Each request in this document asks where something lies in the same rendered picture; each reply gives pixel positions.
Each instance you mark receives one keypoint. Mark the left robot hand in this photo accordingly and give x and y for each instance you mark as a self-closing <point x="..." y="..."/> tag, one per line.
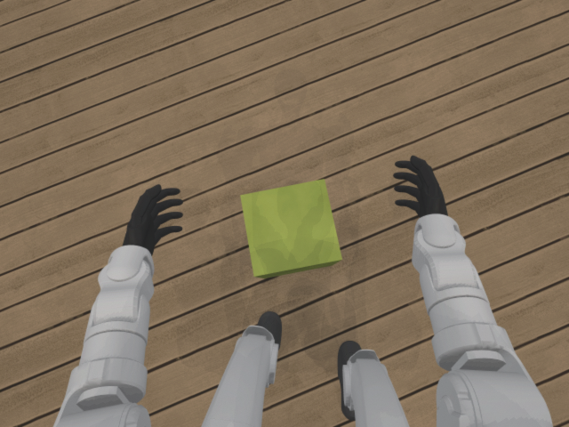
<point x="142" y="229"/>

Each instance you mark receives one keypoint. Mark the right robot forearm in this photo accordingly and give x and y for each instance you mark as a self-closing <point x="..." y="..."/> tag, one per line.
<point x="466" y="335"/>

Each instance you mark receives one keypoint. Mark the right robot upper arm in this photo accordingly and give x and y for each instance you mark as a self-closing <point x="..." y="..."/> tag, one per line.
<point x="476" y="398"/>

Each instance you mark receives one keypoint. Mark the left robot forearm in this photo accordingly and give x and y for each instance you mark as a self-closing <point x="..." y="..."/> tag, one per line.
<point x="111" y="370"/>

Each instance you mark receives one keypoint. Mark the right robot foot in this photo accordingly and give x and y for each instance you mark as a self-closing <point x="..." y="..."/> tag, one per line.
<point x="346" y="350"/>

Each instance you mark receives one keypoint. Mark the left robot shin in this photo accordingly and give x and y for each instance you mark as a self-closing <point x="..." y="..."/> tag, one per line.
<point x="256" y="330"/>

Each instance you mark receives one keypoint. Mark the carton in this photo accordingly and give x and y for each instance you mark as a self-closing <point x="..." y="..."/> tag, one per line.
<point x="290" y="229"/>

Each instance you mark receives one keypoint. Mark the left robot upper arm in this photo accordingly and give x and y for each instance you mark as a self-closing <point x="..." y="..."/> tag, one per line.
<point x="122" y="415"/>

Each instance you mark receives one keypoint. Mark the right robot hand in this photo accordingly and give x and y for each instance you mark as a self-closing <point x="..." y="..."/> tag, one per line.
<point x="429" y="195"/>

